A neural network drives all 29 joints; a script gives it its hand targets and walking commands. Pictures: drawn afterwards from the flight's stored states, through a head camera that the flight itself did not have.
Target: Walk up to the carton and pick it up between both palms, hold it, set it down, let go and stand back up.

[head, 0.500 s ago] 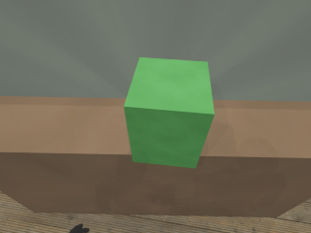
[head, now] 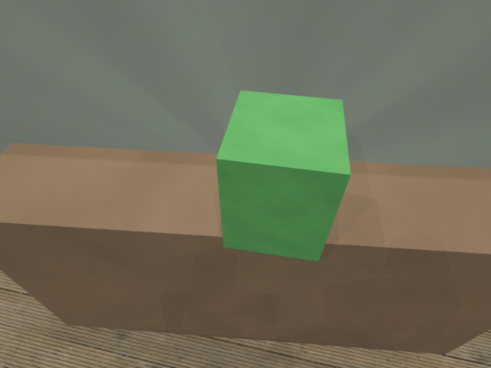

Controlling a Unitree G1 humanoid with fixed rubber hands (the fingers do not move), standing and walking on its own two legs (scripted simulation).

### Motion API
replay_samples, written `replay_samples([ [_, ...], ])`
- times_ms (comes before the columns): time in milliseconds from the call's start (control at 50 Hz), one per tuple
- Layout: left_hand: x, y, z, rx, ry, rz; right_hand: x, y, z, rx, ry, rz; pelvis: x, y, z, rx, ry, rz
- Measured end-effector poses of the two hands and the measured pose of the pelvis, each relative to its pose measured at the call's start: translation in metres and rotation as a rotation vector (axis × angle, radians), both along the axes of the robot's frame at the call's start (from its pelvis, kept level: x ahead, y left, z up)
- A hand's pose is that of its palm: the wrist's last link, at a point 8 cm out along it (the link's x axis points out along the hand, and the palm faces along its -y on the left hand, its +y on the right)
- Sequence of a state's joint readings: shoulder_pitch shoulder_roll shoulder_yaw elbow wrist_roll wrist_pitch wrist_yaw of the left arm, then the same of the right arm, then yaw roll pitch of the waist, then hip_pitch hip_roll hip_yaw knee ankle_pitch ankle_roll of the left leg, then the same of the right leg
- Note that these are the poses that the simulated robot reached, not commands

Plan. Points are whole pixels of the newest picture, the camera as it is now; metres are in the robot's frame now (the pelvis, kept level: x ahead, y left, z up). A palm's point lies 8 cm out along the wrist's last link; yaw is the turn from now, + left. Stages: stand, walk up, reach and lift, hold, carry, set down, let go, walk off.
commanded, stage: stand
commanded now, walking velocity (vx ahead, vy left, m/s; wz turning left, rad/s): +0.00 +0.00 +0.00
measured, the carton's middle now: (280, 177) +0.46 -0.05 +0.05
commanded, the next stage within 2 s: none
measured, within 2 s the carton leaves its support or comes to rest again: neither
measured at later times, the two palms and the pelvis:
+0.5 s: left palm out of the picture -0.05 +0.18 -0.15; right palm out of the picture -0.03 -0.22 -0.15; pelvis -0.01 -0.02 +0.00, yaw +1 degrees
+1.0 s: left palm out of the picture -0.04 +0.17 -0.15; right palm out of the picture -0.02 -0.23 -0.15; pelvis +0.00 -0.03 +0.00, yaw +2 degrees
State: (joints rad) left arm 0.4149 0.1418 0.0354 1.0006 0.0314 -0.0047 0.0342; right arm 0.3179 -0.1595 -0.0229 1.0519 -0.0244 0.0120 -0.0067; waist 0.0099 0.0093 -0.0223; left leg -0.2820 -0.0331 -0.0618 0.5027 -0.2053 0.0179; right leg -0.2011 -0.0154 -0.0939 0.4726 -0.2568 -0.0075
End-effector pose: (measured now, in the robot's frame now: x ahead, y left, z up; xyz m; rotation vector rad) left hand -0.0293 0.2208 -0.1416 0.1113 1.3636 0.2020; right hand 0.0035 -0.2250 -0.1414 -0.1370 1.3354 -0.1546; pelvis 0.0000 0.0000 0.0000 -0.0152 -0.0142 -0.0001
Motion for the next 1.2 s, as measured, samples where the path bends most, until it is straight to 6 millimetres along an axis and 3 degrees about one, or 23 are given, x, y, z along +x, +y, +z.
replay_samples([
  [200,-0.024,-0.022,-0.004,-0.027,0.067,0.025,-0.015,0.004,-0.006,0.029,0.037,0.003,-0.006,-0.008,0.0,0.002,-0.004,0.008],
  [480,-0.017,-0.037,-0.009,-0.043,0.073,0.031,-0.03,0.002,-0.007,0.034,0.086,0.003,-0.008,-0.019,-0.001,0.004,-0.006,0.016],
  [1200,-0.004,-0.059,-0.009,-0.05,0.101,0.054,-0.013,-0.009,-0.009,0.04,0.121,0.027,0.01,-0.037,0.0,0.008,-0.013,0.035],
])
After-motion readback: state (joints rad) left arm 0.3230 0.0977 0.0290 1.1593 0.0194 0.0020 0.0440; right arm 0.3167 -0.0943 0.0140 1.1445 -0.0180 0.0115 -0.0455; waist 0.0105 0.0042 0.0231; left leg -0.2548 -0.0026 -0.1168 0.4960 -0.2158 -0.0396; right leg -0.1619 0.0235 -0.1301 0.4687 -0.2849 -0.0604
